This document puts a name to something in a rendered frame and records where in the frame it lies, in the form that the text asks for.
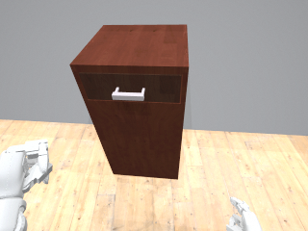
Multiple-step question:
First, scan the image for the cabinet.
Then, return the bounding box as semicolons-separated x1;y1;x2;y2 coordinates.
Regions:
70;24;190;180

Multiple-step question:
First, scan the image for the left robot forearm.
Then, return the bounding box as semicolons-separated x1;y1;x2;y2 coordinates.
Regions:
0;197;28;231

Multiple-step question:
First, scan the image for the right robot hand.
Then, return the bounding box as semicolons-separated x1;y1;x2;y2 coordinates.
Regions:
226;196;263;231

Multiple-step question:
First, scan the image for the handle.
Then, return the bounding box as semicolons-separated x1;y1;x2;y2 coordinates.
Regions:
112;87;145;101

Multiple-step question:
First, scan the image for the drawer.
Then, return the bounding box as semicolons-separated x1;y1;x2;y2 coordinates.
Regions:
79;72;182;103

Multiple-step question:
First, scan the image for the left robot hand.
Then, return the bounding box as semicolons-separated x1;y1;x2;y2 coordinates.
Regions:
0;139;53;199

